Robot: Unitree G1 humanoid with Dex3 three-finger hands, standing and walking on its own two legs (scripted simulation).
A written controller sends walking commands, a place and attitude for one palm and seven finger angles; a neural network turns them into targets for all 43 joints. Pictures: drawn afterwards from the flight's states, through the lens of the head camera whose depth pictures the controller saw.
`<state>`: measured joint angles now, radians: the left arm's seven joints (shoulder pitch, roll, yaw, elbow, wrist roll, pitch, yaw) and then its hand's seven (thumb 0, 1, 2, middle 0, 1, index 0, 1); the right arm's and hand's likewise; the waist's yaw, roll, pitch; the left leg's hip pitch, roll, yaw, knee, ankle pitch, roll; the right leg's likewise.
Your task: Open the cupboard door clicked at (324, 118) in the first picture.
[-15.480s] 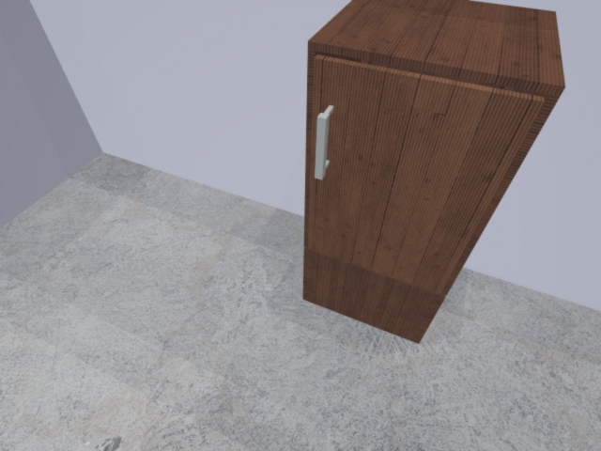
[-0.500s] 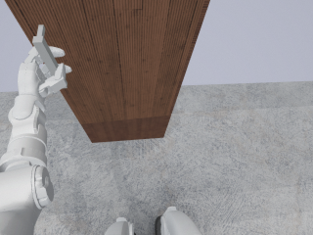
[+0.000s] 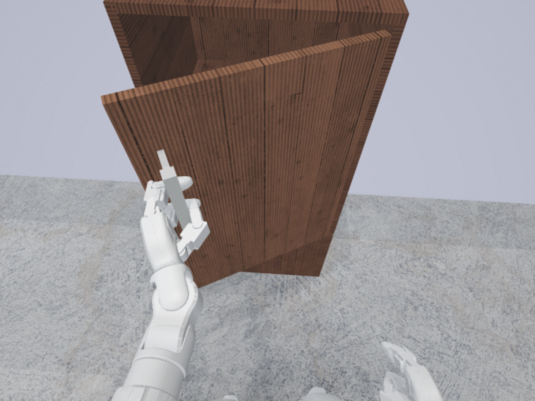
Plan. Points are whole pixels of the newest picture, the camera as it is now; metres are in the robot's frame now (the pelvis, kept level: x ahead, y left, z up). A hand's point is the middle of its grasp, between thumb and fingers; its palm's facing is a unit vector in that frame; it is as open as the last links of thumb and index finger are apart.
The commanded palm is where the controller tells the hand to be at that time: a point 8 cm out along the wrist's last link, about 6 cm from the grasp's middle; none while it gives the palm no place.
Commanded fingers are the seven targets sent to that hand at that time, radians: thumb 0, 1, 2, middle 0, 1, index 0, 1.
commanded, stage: pull the door open along its arc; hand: left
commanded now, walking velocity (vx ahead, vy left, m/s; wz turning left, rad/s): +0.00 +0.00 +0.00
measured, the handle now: (177, 197) +0.40 +0.17 +0.06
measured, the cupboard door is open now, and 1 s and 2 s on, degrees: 28 45 47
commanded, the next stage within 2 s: open thumb and fingers to let go in 0.28 s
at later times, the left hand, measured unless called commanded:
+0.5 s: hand (252, 280) +0.27 +0.04 +0.06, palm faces +0.38 -0.92 -0.02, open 6.0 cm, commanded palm +0.23 +0.09 +0.05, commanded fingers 0.00 0.41 0.69 -0.37 -1.30 -0.37 -1.30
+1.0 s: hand (247, 272) +0.28 +0.05 +0.06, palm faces +0.38 -0.92 +0.00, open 13.7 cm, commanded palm +0.24 +0.09 +0.05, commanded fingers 0.00 -0.50 0.30 -0.22 -0.70 -0.22 -0.70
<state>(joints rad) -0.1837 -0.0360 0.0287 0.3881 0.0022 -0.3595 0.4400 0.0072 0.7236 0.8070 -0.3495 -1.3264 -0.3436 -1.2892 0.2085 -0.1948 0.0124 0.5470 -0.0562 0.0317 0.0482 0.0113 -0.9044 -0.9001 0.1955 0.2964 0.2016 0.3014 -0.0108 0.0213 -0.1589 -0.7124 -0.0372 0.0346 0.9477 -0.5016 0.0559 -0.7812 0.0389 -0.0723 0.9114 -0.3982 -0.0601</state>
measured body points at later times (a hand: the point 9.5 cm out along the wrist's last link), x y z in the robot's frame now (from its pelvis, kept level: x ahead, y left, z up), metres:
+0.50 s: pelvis -0.01 -0.05 +0.00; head +0.02 -0.06 +0.45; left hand +0.25 +0.09 +0.06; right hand +0.17 -0.26 -0.10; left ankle -0.03 +0.08 -0.68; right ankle +0.02 -0.08 -0.68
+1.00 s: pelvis -0.02 -0.05 +0.00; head +0.02 -0.07 +0.45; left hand +0.26 +0.09 +0.06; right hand +0.16 -0.26 -0.10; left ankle -0.03 +0.08 -0.68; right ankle +0.02 -0.08 -0.68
